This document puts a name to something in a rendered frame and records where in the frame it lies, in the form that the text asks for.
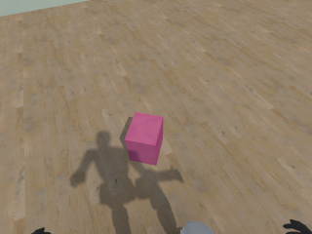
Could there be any right robot hand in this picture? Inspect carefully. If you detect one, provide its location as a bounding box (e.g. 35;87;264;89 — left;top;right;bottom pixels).
283;219;312;234

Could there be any carton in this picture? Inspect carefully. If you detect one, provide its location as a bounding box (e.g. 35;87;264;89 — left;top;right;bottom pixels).
124;112;164;166

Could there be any robot right thigh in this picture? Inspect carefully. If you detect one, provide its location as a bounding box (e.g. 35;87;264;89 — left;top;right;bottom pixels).
179;221;215;234

